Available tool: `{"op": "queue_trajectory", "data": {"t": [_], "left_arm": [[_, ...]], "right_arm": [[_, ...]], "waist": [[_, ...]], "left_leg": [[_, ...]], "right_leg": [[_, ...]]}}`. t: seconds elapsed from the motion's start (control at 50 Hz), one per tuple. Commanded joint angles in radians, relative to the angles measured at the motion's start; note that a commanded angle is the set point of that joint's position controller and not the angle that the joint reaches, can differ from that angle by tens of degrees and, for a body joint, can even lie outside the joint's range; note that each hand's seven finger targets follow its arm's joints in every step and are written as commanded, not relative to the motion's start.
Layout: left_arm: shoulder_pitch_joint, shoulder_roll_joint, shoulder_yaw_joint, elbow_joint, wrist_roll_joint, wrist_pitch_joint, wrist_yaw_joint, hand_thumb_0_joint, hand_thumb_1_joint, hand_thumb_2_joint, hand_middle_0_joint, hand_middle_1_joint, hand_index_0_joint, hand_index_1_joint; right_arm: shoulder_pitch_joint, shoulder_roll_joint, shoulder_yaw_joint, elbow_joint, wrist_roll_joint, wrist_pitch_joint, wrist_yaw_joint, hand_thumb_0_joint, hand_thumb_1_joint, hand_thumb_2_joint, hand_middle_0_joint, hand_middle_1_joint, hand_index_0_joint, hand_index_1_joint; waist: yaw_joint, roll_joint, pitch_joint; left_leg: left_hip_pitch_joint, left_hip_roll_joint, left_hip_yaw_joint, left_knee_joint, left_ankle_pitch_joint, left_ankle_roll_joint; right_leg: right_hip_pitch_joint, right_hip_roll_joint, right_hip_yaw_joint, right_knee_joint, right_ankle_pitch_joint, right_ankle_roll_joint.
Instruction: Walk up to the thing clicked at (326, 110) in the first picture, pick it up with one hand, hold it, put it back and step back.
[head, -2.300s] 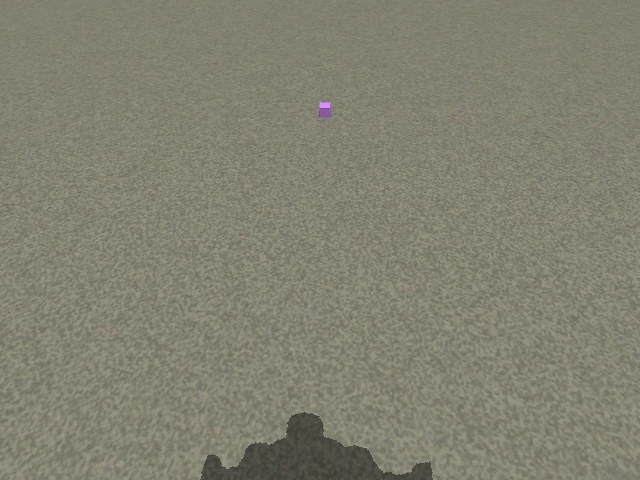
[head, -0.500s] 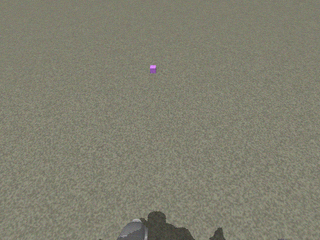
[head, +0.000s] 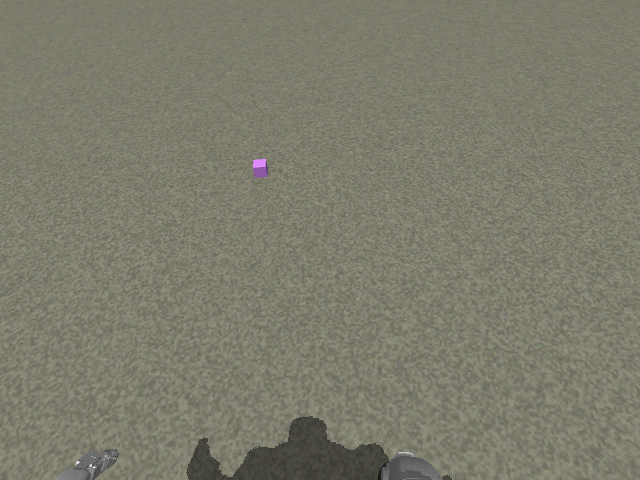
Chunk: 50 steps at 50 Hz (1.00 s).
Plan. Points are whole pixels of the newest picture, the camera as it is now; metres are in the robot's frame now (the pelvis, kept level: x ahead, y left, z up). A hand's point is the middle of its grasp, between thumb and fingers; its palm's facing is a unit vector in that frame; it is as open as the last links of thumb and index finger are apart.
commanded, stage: walk up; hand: left
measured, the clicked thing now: (260, 168) +1.58 +0.33 -0.72
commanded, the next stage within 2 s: none
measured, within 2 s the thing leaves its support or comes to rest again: neither
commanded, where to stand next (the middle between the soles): +1.18 +0.07 m, yaw -1 degrees
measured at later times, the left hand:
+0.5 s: hand (139, 402) +0.27 +0.31 -0.15, palm faces +0.03 -0.93 -0.37, open 7.4 cm
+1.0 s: hand (202, 217) +0.64 +0.27 -0.11, palm faces -0.04 -0.91 -0.40, open 7.4 cm
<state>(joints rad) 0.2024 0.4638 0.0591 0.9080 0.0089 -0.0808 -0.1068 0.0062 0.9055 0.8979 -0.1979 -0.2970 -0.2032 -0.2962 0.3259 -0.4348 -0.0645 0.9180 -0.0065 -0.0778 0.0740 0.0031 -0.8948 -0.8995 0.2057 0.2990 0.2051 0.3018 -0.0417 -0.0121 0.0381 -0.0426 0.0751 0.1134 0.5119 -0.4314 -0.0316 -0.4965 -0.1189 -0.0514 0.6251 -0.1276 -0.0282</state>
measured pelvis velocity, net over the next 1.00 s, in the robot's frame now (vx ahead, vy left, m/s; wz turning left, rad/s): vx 0.52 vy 0.00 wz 0.00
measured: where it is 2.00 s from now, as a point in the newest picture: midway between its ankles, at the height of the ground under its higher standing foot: (315, 276)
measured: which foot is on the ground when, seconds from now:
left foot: down 0.00-0.02, up 0.04-0.44, down 0.46-0.92, up 0.94-1.00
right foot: up 0.00-0.00, down 0.02-0.48, up 0.50-0.88, down 0.90-1.00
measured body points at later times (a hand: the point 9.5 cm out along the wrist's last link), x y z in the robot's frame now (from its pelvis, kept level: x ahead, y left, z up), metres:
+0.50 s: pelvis +0.28 +0.02 +0.00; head +0.30 +0.04 +0.44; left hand +0.26 +0.36 -0.12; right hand +0.43 -0.30 -0.09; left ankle +0.39 +0.14 -0.72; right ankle +0.15 -0.13 -0.70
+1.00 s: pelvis +0.52 +0.00 +0.00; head +0.53 -0.02 +0.45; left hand +0.64 +0.32 -0.08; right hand +0.54 -0.32 -0.13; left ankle +0.42 +0.13 -0.67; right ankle +0.61 -0.11 -0.72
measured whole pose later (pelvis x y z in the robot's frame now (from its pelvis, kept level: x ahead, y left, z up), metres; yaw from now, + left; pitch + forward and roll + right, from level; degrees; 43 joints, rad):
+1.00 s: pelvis +0.52 +0.00 +0.00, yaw +0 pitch -3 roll +1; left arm 0.18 0.40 0.05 0.87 0.00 -0.10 -0.06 0.01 0.91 0.90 -0.20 -0.30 -0.20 -0.30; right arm 0.34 -0.43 -0.05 0.91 0.00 -0.04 0.05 0.01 -0.90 -0.90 0.20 0.30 0.20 0.30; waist -0.03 0.04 0.08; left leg -0.24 0.03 0.03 1.03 -0.47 0.03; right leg -0.39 -0.05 -0.09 0.65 -0.21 -0.03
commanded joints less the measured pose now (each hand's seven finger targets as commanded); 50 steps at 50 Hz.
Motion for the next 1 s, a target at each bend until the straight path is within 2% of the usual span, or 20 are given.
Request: {"op": "queue_trajectory", "data": {"t": [0.0, 0.02, 0.04, 0.14, 0.24, 0.34, 0.38, 0.42, 0.44, 0.46, 0.48, 0.54, 0.6, 0.68, 0.8, 0.86, 0.88, 0.9, 0.92, 0.98], "left_arm": [[0.338, 0.319, 0.124, 0.021, 0.011, -0.031, 0.052, 0.000, 0.900, 0.900, -0.200, -0.300, -0.200, -0.300], [0.312, 0.368, 0.117, -0.011, -0.006, -0.033, 0.058, 0.000, 0.900, 0.900, -0.200, -0.300, -0.200, -0.300], [0.209, 0.365, 0.109, -0.041, -0.020, -0.031, 0.063, 0.000, 0.900, 0.900, -0.200, -0.300, -0.200, -0.300], [0.060, 0.232, 0.071, -0.063, -0.016, -0.042, 0.071, 0.000, 0.900, 0.900, -0.200, -0.300, -0.200, -0.300], [0.055, 0.253, 0.080, -0.093, -0.005, -0.058, 0.069, 0.000, 0.900, 0.900, -0.200, -0.300, -0.200, -0.300], [0.103, 0.256, 0.079, -0.074, -0.002, -0.048, 0.064, 0.000, 0.900, 0.900, -0.200, -0.300, -0.200, -0.300], [0.098, 0.268, 0.079, -0.073, 0.001, -0.039, 0.067, 0.000, 0.900, 0.900, -0.200, -0.300, -0.200, -0.300], [0.107, 0.234, 0.060, -0.078, -0.001, -0.031, 0.074, 0.000, 0.900, 0.900, -0.200, -0.300, -0.200, -0.300], [0.148, 0.170, 0.036, -0.081, -0.006, -0.025, 0.079, 0.000, 0.900, 0.900, -0.200, -0.300, -0.200, -0.300], [0.171, 0.089, 0.013, -0.106, -0.022, -0.026, 0.077, 0.000, 0.900, 0.900, -0.200, -0.300, -0.200, -0.300], [0.145, 0.206, 0.033, -0.092, -0.021, -0.022, 0.095, 0.000, 0.900, 0.900, -0.200, -0.300, -0.200, -0.300], [0.149, 0.194, 0.025, -0.047, -0.031, -0.027, 0.086, 0.000, 0.900, 0.900, -0.200, -0.300, -0.200, -0.300], [0.191, 0.169, 0.027, -0.025, -0.020, -0.006, 0.066, 0.000, 0.900, 0.900, -0.200, -0.300, -0.200, -0.300], [0.063, 0.153, 0.032, -0.069, -0.002, 0.004, 0.040, 0.000, 0.900, 0.900, -0.200, -0.300, -0.200, -0.300], [-0.014, 0.127, 0.046, -0.076, 0.000, -0.007, 0.031, 0.000, 0.900, 0.900, -0.200, -0.300, -0.200, -0.300], [0.079, 0.160, 0.066, -0.046, 0.000, -0.015, 0.045, 0.000, 0.900, 0.900, -0.200, -0.300, -0.200, -0.300], [0.179, 0.201, 0.084, -0.026, 0.003, -0.026, 0.057, 0.000, 0.900, 0.900, -0.200, -0.300, -0.200, -0.300], [0.264, 0.292, 0.107, -0.027, 0.007, -0.033, 0.071, 0.000, 0.900, 0.900, -0.200, -0.300, -0.200, -0.300], [0.250, 0.329, 0.107, -0.036, -0.010, -0.028, 0.074, 0.000, 0.900, 0.900, -0.200, -0.300, -0.200, -0.300], [0.103, 0.253, 0.081, -0.079, -0.019, -0.026, 0.084, 0.000, 0.900, 0.900, -0.200, -0.300, -0.200, -0.300]], "right_arm": [[-0.054, -0.112, -0.026, -0.128, 0.001, -0.037, -0.018, 0.000, -0.900, -0.900, 0.200, 0.300, 0.200, 0.300], [-0.072, -0.181, -0.038, -0.134, 0.009, -0.030, -0.026, 0.000, -0.900, -0.900, 0.200, 0.300, 0.200, 0.300], [-0.108, -0.228, -0.049, -0.112, 0.006, -0.023, -0.038, 0.000, -0.900, -0.900, 0.200, 0.300, 0.200, 0.300], [-0.037, -0.197, -0.049, -0.036, 0.004, 0.001, -0.010, 0.000, -0.900, -0.900, 0.200, 0.300, 0.200, 0.300], [-0.157, -0.179, -0.053, -0.082, -0.013, 0.013, 0.022, 0.000, -0.900, -0.900, 0.200, 0.300, 0.200, 0.300], [-0.254, -0.152, -0.057, -0.108, -0.010, 0.002, 0.035, 0.000, -0.900, -0.900, 0.200, 0.300, 0.200, 0.300], [-0.232, -0.158, -0.064, -0.104, -0.008, 0.002, 0.034, 0.000, -0.900, -0.900, 0.200, 0.300, 0.200, 0.300], [-0.073, -0.206, -0.084, -0.056, -0.020, -0.006, 0.020, 0.000, -0.900, -0.900, 0.200, 0.300, 0.200, 0.300], [0.094, -0.270, -0.110, -0.018, -0.038, -0.013, 0.003, 0.000, -0.900, -0.900, 0.200, 0.300, 0.200, 0.300], [0.140, -0.355, -0.131, -0.043, -0.038, -0.020, -0.015, 0.000, -0.900, -0.900, 0.200, 0.300, 0.200, 0.300], [0.092, -0.380, -0.139, -0.065, 0.010, -0.017, -0.017, 0.000, -0.900, -0.900, 0.200, 0.300, 0.200, 0.300], [-0.035, -0.248, -0.084, -0.095, 0.017, -0.019, -0.034, 0.000, -0.900, -0.900, 0.200, 0.300, 0.200, 0.300], [-0.072, -0.218, -0.064, -0.112, 0.015, -0.032, -0.034, 0.000, -0.900, -0.900, 0.200, 0.300, 0.200, 0.300], [-0.065, -0.243, -0.071, -0.127, 0.005, -0.041, -0.030, 0.000, -0.900, -0.900, 0.200, 0.300, 0.200, 0.300], [-0.052, -0.238, -0.071, -0.133, 0.005, -0.030, -0.026, 0.000, -0.900, -0.900, 0.200, 0.300, 0.200, 0.300], [-0.049, -0.217, -0.060, -0.146, 0.004, -0.020, -0.034, 0.000, -0.900, -0.900, 0.200, 0.300, 0.200, 0.300], [-0.010, -0.167, -0.039, -0.150, 0.004, -0.021, -0.032, 0.000, -0.900, -0.900, 0.200, 0.300, 0.200, 0.300], [0.022, -0.107, -0.017, -0.169, 0.002, -0.021, -0.031, 0.000, -0.900, -0.900, 0.200, 0.300, 0.200, 0.300], [0.008, -0.192, -0.038, -0.151, 0.007, -0.009, -0.038, 0.000, -0.900, -0.900, 0.200, 0.300, 0.200, 0.300], [-0.021, -0.208, -0.042, -0.108, 0.016, -0.002, -0.039, 0.000, -0.900, -0.900, 0.200, 0.300, 0.200, 0.300]], "waist": [[0.209, -0.351, -0.162], [0.193, -0.274, -0.158], [0.165, -0.163, -0.110], [0.052, -0.141, 0.014], [0.069, -0.097, 0.030], [0.094, -0.080, 0.022], [0.078, -0.074, 0.022], [-0.011, 0.048, -0.061], [-0.079, 0.195, -0.171], [-0.078, 0.384, -0.211], [-0.077, 0.218, -0.236], [0.000, 0.103, -0.069], [0.042, 0.146, -0.044], [0.024, 0.142, 0.036], [0.022, 0.126, -0.016], [0.093, 0.031, -0.055], [0.138, -0.101, -0.117], [0.156, -0.296, -0.169], [0.161, -0.222, -0.152], [0.101, -0.105, -0.036]], "left_leg": [[-0.577, -0.075, 0.018, 0.620, -0.010, 0.093], [-0.697, -0.099, -0.072, 0.753, -0.099, 0.072], [-0.689, -0.025, -0.175, 0.812, -0.036, 0.066], [-0.529, 0.053, -0.168, 0.554, 0.170, 0.053], [-0.536, 0.071, -0.125, 0.267, 0.245, 0.018], [-0.376, 0.022, -0.046, 0.081, 0.358, 0.049], [-0.312, 0.005, -0.028, 0.062, 0.310, 0.063], [-0.050, -0.034, -0.027, -0.001, 0.233, 0.104], [0.181, 0.063, -0.184, -0.046, 0.084, 0.167], [0.337, 0.321, -0.683, -0.157, -0.023, 0.244], [0.275, 0.393, -0.801, -0.236, -0.032, 0.338], [0.058, 0.251, -0.378, -0.203, 0.354, 0.245], [-0.081, 0.203, -0.215, -0.240, 0.445, 0.233], [-0.108, 0.221, -0.186, -0.302, 0.323, 0.280], [-0.102, 0.158, -0.103, -0.184, 0.397, 0.211], [-0.214, 0.127, -0.075, 0.038, 0.409, 0.170], [-0.302, 0.048, -0.011, 0.282, 0.374, 0.137], [-0.493, -0.061, 0.002, 0.543, -0.007, 0.095], [-0.614, -0.082, -0.078, 0.664, -0.104, 0.083], [-0.604, 0.010, -0.179, 0.677, 0.044, 0.077]], "right_leg": [[0.683, -0.174, 0.378, -0.226, -0.347, -0.102], [0.678, -0.347, 0.754, -0.413, -0.430, -0.196], [0.583, -0.356, 0.759, -0.424, -0.435, -0.233], [0.289, -0.158, 0.250, -0.419, -0.220, -0.165], [0.301, -0.163, 0.142, -0.458, -0.289, -0.190], [0.324, -0.137, 0.056, -0.390, -0.094, -0.146], [0.326, -0.149, 0.054, -0.341, -0.047, -0.144], [0.265, -0.081, -0.023, -0.029, 0.160, -0.105], [0.104, -0.012, -0.069, 0.293, 0.084, -0.065], [-0.186, 0.157, -0.012, 0.542, -0.386, -0.016], [-0.208, 0.109, 0.107, 0.608, -0.399, -0.040], [-0.147, 0.023, 0.158, 0.547, -0.219, -0.026], [-0.035, 0.007, 0.120, 0.434, -0.170, 0.012], [-0.082, -0.032, 0.058, 0.229, -0.119, 0.034], [0.116, 0.044, -0.028, -0.026, 0.031, -0.002], [0.380, 0.081, -0.030, -0.086, -0.030, -0.030], [0.535, 0.025, 0.063, -0.154, -0.134, -0.061], [0.667, -0.227, 0.444, -0.249, -0.243, -0.129], [0.665, -0.340, 0.704, -0.367, -0.344, -0.226], [0.461, -0.246, 0.433, -0.372, -0.237, -0.229]]}}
